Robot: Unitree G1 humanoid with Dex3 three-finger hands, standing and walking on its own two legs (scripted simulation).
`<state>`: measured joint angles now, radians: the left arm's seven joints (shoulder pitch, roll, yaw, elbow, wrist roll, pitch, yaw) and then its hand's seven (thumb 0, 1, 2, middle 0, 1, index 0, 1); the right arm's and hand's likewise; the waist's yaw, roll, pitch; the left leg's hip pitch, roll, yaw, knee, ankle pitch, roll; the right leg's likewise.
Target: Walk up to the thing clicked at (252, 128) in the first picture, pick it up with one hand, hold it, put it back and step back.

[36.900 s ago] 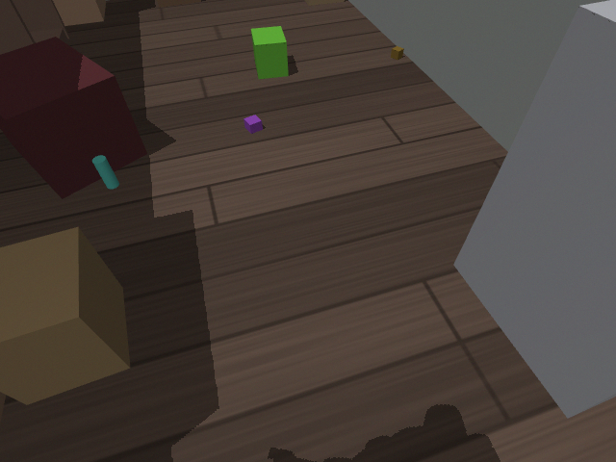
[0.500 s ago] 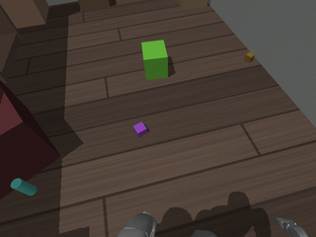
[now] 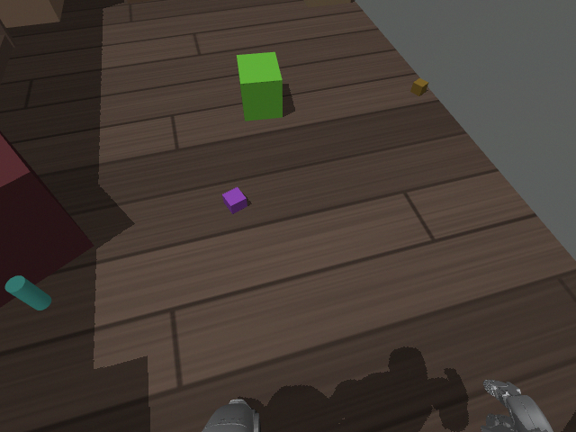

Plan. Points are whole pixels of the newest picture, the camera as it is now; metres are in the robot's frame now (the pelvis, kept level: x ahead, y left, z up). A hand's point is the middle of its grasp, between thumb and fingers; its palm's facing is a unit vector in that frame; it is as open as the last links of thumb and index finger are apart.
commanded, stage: step back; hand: left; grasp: from above
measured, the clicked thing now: (234, 200) +1.03 +0.24 -0.72
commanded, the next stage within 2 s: stand in 1.08 s
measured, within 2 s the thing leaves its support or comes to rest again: neither
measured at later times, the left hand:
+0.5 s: hand out of the picture +0.01 +0.27 -0.13, palm faces +0.07 -0.92 -0.38, open 7.4 cm
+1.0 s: hand out of the picture +0.07 +0.27 -0.14, palm faces +0.12 -0.93 -0.36, open 7.4 cm
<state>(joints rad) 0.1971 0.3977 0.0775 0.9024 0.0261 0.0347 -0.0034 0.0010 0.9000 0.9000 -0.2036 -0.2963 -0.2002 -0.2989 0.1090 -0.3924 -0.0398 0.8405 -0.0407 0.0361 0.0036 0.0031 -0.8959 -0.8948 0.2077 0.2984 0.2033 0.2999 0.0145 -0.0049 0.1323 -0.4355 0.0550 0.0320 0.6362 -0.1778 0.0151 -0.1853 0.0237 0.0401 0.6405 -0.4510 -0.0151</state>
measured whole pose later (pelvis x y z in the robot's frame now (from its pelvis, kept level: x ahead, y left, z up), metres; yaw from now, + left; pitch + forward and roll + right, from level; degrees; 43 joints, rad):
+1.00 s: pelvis +0.01 +0.00 +0.02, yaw +6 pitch -2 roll +0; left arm 0.13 0.37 0.04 1.05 0.01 -0.02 0.00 0.00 0.90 0.90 -0.20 -0.30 -0.20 -0.30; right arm 0.10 -0.33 -0.02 1.06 -0.01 -0.01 0.01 0.00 -0.90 -0.90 0.20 0.30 0.20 0.30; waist 0.02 -0.01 0.08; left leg -0.25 0.01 0.00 0.55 -0.27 0.00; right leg -0.16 -0.03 -0.05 0.53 -0.33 0.01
